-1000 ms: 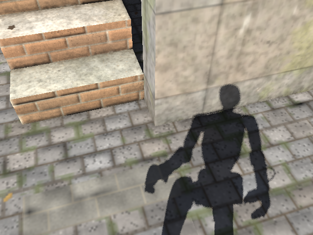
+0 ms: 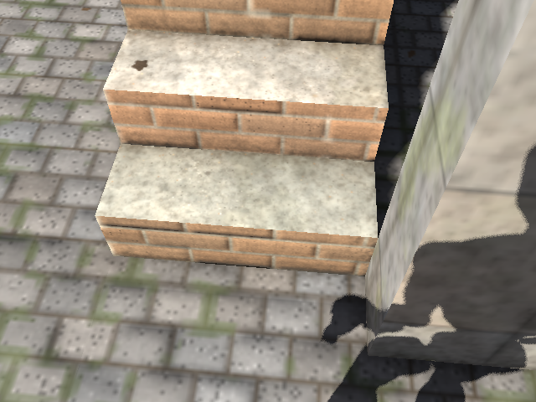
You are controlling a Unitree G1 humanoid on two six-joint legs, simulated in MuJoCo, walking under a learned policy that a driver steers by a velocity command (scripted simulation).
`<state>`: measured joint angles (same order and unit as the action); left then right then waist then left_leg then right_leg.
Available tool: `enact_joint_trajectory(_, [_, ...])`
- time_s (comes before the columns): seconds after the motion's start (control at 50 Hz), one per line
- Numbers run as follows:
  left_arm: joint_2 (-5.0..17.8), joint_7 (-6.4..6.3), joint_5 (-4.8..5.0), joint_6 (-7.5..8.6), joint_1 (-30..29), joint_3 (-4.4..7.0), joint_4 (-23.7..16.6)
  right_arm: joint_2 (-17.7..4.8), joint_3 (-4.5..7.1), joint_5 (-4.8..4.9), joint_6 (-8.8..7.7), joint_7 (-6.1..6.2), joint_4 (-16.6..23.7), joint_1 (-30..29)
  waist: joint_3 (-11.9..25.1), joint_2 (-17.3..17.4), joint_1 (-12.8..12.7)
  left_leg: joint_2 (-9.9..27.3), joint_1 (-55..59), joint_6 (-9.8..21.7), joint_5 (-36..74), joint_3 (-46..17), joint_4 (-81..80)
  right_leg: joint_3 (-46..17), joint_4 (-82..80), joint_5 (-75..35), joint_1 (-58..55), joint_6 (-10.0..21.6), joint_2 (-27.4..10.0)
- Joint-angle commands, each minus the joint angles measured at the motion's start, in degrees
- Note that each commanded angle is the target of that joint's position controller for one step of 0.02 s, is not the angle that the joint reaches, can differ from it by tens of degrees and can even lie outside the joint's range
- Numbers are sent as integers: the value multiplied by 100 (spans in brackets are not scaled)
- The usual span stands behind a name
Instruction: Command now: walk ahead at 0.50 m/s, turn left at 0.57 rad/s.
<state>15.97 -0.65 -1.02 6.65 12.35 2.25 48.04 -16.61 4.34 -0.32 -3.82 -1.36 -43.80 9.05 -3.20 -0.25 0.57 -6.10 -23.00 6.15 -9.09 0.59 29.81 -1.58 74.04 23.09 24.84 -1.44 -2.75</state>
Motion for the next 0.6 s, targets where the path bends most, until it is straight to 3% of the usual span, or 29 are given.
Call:
enact_joint_trajectory(0.02, [242, 86, -359, -348, 515, -19, -427, -480, 57, -59, 109, 81, 115, 526, 909, -140, -343, 1380, 1101, 978, 2748, -1506, -1218, 53, -655, -293, 506, 26, -314])
enact_joint_trajectory(0.06, [237, 150, -330, -588, 576, -27, -437, -679, 102, -112, 73, 77, 185, 448, 693, 401, -444, 1139, 513, 1007, 2187, -1465, -1482, 219, -1187, -630, 316, -30, -224])
enact_joint_trajectory(0.08, [220, 164, -239, -568, 353, -59, -483, -735, 120, -145, 116, 80, 205, 469, 568, 515, -364, 1060, 428, 975, 1693, -1450, -1543, 240, -1618, -743, 349, -1, -205])
enact_joint_trajectory(0.16, [250, 240, -204, -361, -781, -58, -759, -854, 198, -68, 182, 101, 195, 922, 291, 580, 142, 1078, 839, 778, 386, -1869, -1710, 188, -3133, -1672, 631, -58, -90])
enact_joint_trajectory(0.18, [275, 217, -144, -354, -1041, -65, -866, -920, 231, -77, 122, 66, 135, 1150, 202, 502, 310, 1106, 1087, 790, 320, -1971, -1628, 160, -3343, -1809, 722, -144, -71])
enact_joint_trajectory(0.22, [293, 141, -129, -351, -1214, -110, -997, -921, 257, -61, 118, 36, 149, 1245, 244, 517, 373, 1164, 1378, 808, 792, -2087, -1354, 133, -3636, -1721, 721, -188, 5])
enact_joint_trajectory(0.24, [284, 58, -49, -308, -1297, -70, -1063, -962, 267, -42, 62, 71, 55, 1399, 109, 523, 417, 1295, 1524, 829, 1166, -2318, -1280, 46, -3702, -1826, 815, -211, 23])
enact_joint_trajectory(0.3, [469, -16, -32, -191, -958, -7, -1066, -975, 273, -77, 23, 86, 129, 1245, 300, 446, 253, 1313, 1912, 651, 1798, -2541, -763, -49, -4299, -1535, 266, -60, 152])
enact_joint_trajectory(0.32, [510, -39, -47, -126, -568, 26, -976, -972, 265, -54, 15, 71, 169, 1083, 432, 388, 30, 1165, 1731, 531, 2060, -2517, -416, 29, -4642, -1455, -413, 41, 279])
enact_joint_trajectory(0.34, [656, -45, -117, -110, -27, 123, -891, -926, 238, 71, -38, 21, 158, 1040, 718, 34, -291, 870, 1268, 362, 2121, -2297, 183, 76, -4909, -1311, -1535, 165, 324])
enact_joint_trajectory(0.36, [956, -128, -256, -61, 827, 192, -844, -641, 131, 76, -54, 22, 327, 899, 1266, -489, -709, 502, 612, 186, 2004, -1886, 1649, -923, -5177, -597, -2762, 453, -692])
enact_joint_trajectory(0.38, [1470, -160, -296, -126, 1248, 333, -829, -251, 40, 190, -40, 31, 564, 1160, 1768, -1599, -634, -324, -956, -25, -1031, -1003, 3071, -3007, -5714, 72, -3965, 1062, -1972])
enact_joint_trajectory(0.4, [1200, -123, -192, -189, 1144, 349, -689, -456, 22, 6, 43, 78, 597, 1102, 1522, -1265, -471, 23, -1691, 60, -2130, -757, 3769, -3941, -5767, 664, -3730, 1352, -2366])
enact_joint_trajectory(0.42, [735, -79, -170, -209, 868, 244, -796, -492, 24, -102, 114, 65, 554, 867, 880, -470, -444, 320, -1847, 62, -1760, -806, 4050, -3300, -5825, 920, -3187, 1293, -2146])
enact_joint_trajectory(0.44, [509, -73, -165, -220, 608, 187, -814, -428, 5, -165, 146, 13, 604, 665, 461, -197, -385, 452, -1853, 5, -1420, -765, 4041, -2625, -5924, 455, -2701, 1159, -1883])
enact_joint_trajectory(0.46, [567, -88, -135, -225, 387, 192, -822, -520, 85, -138, 191, -74, 606, 714, 120, -507, -240, 609, -1610, -116, -1221, -701, 3757, -1967, -6196, -257, -2220, 1031, -1566])
enact_joint_trajectory(0.48, [581, -115, -115, -195, 375, 189, -744, -515, 96, -201, 271, -124, 669, 672, -26, -649, -161, 675, -1515, -236, -1130, -637, 3691, -1490, -6271, -943, -2017, 956, -1422])
enact_joint_trajectory(0.5, [621, -101, -99, -161, 462, 206, -688, -450, 79, -214, 337, -161, 676, 700, 7, -612, -153, 672, -1472, -318, -986, -530, 3774, -1114, -6283, -1639, -2024, 942, -1335])
enact_joint_trajectory(0.52, [759, -133, -10, -168, 451, 277, -666, -475, 88, -234, 359, -94, 752, 879, 106, -338, -58, 592, -1332, -446, -912, -395, 3561, -735, -6281, -2741, -2012, 956, -1350])
enact_joint_trajectory(0.54, [817, -127, 10, -151, 459, 294, -585, -385, 75, -256, 362, -68, 754, 894, 141, -398, 9, 599, -1152, -536, -933, -324, 3410, -369, -6106, -3985, -1908, 978, -1357])
enact_joint_trajectory(0.56, [763, -4, -31, -69, 552, 267, -496, -264, 22, -218, 363, -153, 811, 595, 138, -669, -56, 716, -1334, -517, -800, -251, 3438, -136, -6114, -3993, -1980, 1036, -1300])
enact_joint_trajectory(0.58, [717, 30, -47, -45, 614, 255, -474, -420, 38, -186, 374, -225, 942, 197, 220, -531, -229, 764, -1438, -478, -616, -192, 3421, 90, -6125, -3902, -2111, 1024, -1347])
enact_joint_trajectory(0.6, [783, 48, -5, -104, 581, 260, -429, -328, -43, -222, 368, -260, 977, 13, 208, -416, -284, 880, -1684, -448, -412, -182, 3291, 258, -6148, -3968, -2280, 1017, -1469])
